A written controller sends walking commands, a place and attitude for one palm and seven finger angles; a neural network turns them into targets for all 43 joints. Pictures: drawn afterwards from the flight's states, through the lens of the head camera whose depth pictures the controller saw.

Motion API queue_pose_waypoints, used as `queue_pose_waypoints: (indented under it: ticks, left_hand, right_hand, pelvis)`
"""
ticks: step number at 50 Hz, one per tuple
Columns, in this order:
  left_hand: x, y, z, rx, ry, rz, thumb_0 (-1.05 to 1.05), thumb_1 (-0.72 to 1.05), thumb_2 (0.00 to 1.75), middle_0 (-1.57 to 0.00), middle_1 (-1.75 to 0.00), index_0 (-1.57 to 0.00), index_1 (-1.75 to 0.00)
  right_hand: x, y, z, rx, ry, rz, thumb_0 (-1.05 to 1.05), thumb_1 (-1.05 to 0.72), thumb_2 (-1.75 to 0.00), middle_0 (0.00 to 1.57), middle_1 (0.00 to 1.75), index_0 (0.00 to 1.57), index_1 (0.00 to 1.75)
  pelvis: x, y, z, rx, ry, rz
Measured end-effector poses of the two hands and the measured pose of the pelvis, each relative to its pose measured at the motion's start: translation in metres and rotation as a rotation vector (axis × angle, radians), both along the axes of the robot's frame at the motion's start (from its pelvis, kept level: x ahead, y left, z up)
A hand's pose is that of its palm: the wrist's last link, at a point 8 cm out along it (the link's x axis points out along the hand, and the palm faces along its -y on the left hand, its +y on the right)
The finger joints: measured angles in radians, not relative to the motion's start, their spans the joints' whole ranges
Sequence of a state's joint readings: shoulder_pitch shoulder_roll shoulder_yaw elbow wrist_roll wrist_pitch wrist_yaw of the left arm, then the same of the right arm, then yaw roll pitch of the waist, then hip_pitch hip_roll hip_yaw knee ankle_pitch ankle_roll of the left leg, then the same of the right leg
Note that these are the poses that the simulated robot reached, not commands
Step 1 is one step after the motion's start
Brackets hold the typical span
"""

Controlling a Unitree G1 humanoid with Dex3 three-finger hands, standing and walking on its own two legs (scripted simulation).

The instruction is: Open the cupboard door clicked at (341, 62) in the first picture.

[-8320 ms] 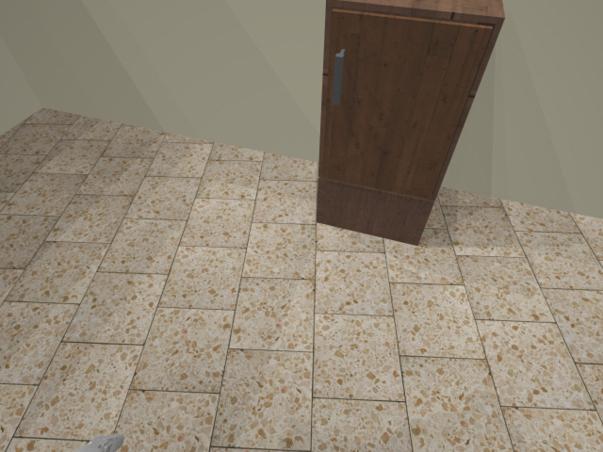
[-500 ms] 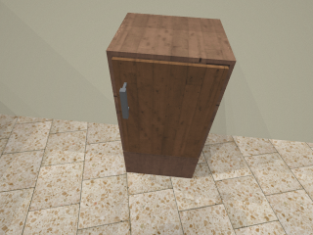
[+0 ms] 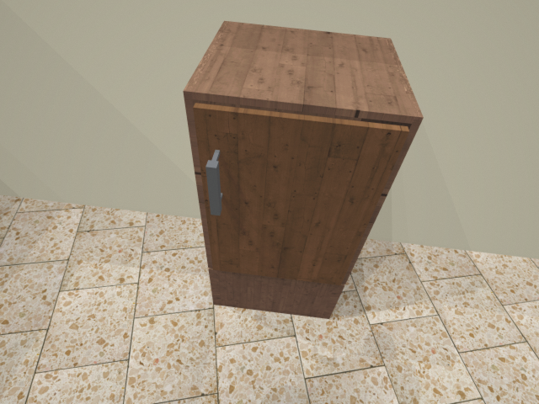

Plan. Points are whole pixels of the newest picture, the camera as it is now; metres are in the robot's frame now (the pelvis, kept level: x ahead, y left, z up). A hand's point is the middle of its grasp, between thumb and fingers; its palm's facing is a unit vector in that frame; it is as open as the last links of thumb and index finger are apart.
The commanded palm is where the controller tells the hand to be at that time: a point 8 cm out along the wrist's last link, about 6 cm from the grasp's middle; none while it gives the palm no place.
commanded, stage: come to a stop and stand still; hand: left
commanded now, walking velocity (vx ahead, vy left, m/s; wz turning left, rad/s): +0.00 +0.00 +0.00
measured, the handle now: (216, 183) +0.56 +0.16 -0.04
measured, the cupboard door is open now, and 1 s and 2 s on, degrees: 0 0 0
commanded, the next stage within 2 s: look again from close up in 0.92 s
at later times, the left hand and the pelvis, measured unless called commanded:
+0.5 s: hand out of the picture +0.07 +0.17 -0.17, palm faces +0.04 -0.97 -0.23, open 7.3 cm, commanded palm none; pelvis +0.03 -0.01 +0.00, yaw -1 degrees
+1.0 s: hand out of the picture +0.03 +0.20 -0.15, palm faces -0.02 -0.97 -0.25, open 7.4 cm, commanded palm none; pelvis +0.01 +0.01 +0.01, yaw -2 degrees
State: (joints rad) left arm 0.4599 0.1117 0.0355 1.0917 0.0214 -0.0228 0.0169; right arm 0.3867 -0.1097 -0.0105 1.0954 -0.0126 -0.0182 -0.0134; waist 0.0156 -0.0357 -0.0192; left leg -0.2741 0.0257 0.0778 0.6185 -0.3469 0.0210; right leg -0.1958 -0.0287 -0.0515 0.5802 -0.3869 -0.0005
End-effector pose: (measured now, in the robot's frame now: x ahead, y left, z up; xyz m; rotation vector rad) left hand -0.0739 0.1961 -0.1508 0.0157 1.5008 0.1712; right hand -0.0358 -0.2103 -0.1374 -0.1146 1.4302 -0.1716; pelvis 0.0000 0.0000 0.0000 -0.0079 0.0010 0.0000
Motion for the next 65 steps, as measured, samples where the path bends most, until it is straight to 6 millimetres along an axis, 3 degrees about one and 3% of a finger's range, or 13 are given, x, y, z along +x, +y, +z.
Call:
queue_pose_waypoints:
  ticks: [4,11,15,20,29,37,44,52,58,65]
  left_hand:
    - [0.020,0.004,0.000,-0.003,0.034,-0.044,0.00,0.91,0.90,-0.20,-0.30,-0.20,-0.29]
    - [0.097,0.004,0.008,0.060,-0.079,-0.089,0.01,0.92,0.90,-0.20,-0.30,-0.20,-0.29]
    - [0.119,0.011,0.016,0.106,-0.115,-0.094,0.03,0.94,0.90,-0.20,-0.30,-0.20,-0.29]
    - [0.133,0.017,0.018,0.133,-0.164,-0.088,0.02,0.93,0.90,-0.20,-0.30,-0.20,-0.29]
    - [0.131,0.027,0.013,0.123,-0.207,-0.128,0.01,0.92,0.90,-0.20,-0.30,-0.20,-0.29]
    - [0.126,0.048,0.027,0.137,-0.239,-0.151,0.00,0.91,0.90,-0.20,-0.30,-0.20,-0.30]
    - [0.111,0.054,0.034,0.149,-0.204,-0.158,0.00,0.91,0.90,-0.20,-0.30,-0.20,-0.29]
    - [0.096,0.046,0.032,0.134,-0.126,-0.152,0.00,0.91,0.90,-0.20,-0.30,-0.20,-0.29]
    - [0.099,0.032,0.028,0.111,-0.103,-0.146,0.00,0.90,0.90,-0.20,-0.30,-0.20,-0.29]
    - [0.108,0.023,0.026,0.110,-0.101,-0.142,0.01,0.92,0.90,-0.20,-0.30,-0.20,-0.30]
  right_hand:
    - [0.018,0.005,0.000,-0.008,-0.032,-0.025,0.01,-0.91,-0.90,0.20,0.30,0.20,0.30]
    - [0.028,0.013,-0.005,0.047,0.034,-0.041,0.00,-0.91,-0.90,0.20,0.30,0.20,0.30]
    - [0.043,0.009,-0.007,0.062,0.037,-0.046,0.01,-0.91,-0.90,0.20,0.30,0.20,0.30]
    - [0.054,-0.009,-0.009,0.028,0.030,-0.027,0.02,-0.93,-0.90,0.21,0.30,0.20,0.30]
    - [0.079,-0.028,-0.002,-0.034,-0.118,-0.008,0.01,-0.92,-0.90,0.20,0.30,0.20,0.30]
    - [0.088,-0.009,0.003,-0.013,-0.231,0.038,0.01,-0.93,-0.90,0.20,0.30,0.20,0.30]
    - [0.075,-0.006,0.001,0.007,-0.194,0.053,0.01,-0.94,-0.90,0.20,0.30,0.20,0.30]
    - [0.047,-0.005,-0.004,0.027,-0.081,0.041,0.01,-0.92,-0.90,0.20,0.30,0.20,0.30]
    - [0.035,-0.005,-0.005,0.035,-0.016,0.026,0.01,-0.92,-0.90,0.20,0.30,0.20,0.30]
    - [0.036,-0.007,-0.005,0.040,0.007,0.014,0.01,-0.91,-0.90,0.20,0.30,0.20,0.30]
  pelvis:
    - [0.017,0.003,-0.001,0.013,0.004,-0.032]
    - [0.036,-0.009,0.004,0.022,-0.006,-0.024]
    - [0.043,-0.015,0.006,0.019,0.011,-0.018]
    - [0.037,-0.016,0.005,0.024,0.014,-0.010]
    - [0.017,-0.004,0.001,0.002,0.003,-0.023]
    - [0.006,0.012,0.006,0.011,-0.025,-0.030]
    - [0.004,0.015,0.010,0.021,-0.019,-0.034]
    - [0.010,0.010,0.012,0.024,-0.013,-0.035]
    - [0.017,0.004,0.012,0.023,-0.014,-0.034]
    - [0.025,-0.005,0.012,0.023,-0.013,-0.032]
